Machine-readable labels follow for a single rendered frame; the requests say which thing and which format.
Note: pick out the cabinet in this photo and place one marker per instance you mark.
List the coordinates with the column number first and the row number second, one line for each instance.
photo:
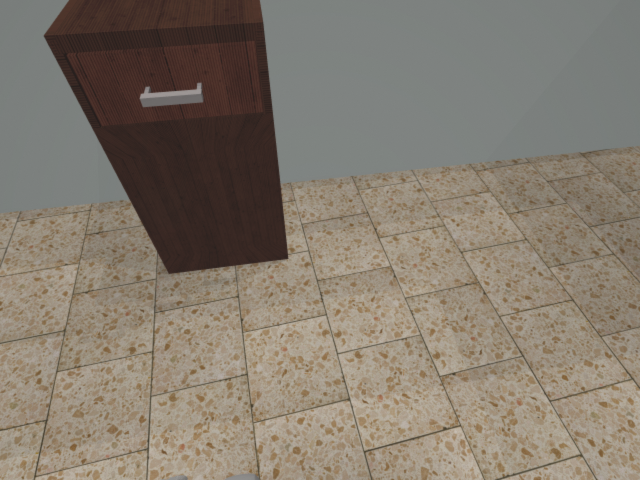
column 207, row 190

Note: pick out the handle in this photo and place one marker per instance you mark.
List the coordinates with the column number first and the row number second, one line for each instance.
column 149, row 99

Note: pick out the drawer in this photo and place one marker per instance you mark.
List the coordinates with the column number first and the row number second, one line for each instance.
column 114, row 80

